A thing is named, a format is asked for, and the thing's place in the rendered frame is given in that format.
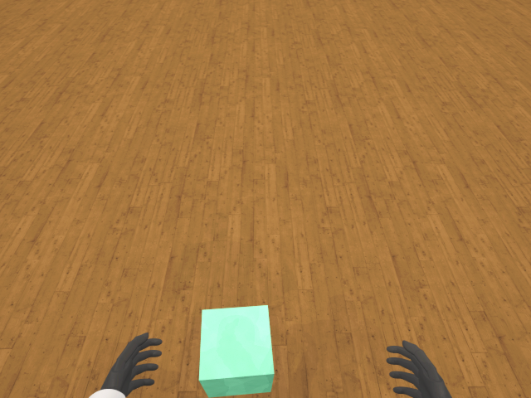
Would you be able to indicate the carton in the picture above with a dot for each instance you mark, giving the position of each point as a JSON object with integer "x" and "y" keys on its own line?
{"x": 236, "y": 352}

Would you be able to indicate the right robot hand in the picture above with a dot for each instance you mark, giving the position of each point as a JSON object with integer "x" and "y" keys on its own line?
{"x": 428, "y": 382}

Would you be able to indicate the left robot hand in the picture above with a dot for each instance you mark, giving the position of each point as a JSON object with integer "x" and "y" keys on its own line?
{"x": 124, "y": 370}

